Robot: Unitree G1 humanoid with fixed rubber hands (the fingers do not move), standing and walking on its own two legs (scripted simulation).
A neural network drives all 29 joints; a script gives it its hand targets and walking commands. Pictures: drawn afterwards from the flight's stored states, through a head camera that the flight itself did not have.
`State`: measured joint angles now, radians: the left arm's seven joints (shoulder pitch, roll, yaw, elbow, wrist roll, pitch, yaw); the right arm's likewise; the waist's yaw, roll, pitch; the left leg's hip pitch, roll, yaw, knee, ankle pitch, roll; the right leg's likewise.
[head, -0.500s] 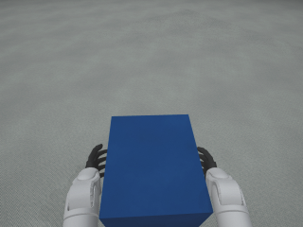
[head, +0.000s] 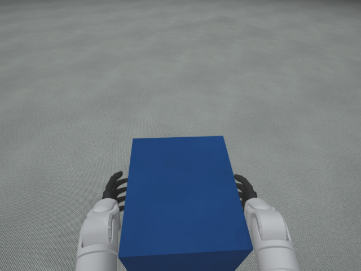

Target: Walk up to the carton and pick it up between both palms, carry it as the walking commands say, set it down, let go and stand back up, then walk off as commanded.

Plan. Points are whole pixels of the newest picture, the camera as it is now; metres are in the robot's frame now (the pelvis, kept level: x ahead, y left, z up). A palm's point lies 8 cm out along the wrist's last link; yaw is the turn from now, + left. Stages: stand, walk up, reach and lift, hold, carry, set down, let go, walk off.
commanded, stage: hold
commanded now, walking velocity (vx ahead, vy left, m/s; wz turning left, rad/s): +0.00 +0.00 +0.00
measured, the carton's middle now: (180, 212) +0.29 +0.00 -0.02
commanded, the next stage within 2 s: carry in 0.42 s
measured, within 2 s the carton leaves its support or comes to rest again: neither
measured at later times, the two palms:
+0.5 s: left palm (112, 203) +0.28 +0.16 +0.04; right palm (250, 203) +0.27 -0.16 +0.03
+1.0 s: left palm (118, 234) +0.20 +0.13 +0.06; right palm (275, 226) +0.21 -0.18 +0.06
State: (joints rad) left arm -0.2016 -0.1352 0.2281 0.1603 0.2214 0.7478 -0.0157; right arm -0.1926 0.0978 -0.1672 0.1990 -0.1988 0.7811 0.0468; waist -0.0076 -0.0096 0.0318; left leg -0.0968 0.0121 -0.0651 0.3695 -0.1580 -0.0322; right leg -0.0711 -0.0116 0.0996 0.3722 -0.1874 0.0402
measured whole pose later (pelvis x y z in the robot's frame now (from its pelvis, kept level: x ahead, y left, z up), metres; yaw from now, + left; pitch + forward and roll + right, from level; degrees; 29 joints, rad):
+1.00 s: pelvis -0.02 -0.04 -0.03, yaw +2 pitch +3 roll -1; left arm 0.02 -0.13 0.09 -0.43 0.03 1.17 0.13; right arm 0.00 0.13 -0.09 -0.38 -0.02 1.20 -0.13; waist -0.02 -0.02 -0.17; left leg -0.49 0.10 -0.01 0.71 -0.26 -0.08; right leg -0.47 0.04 0.02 0.74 -0.34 -0.01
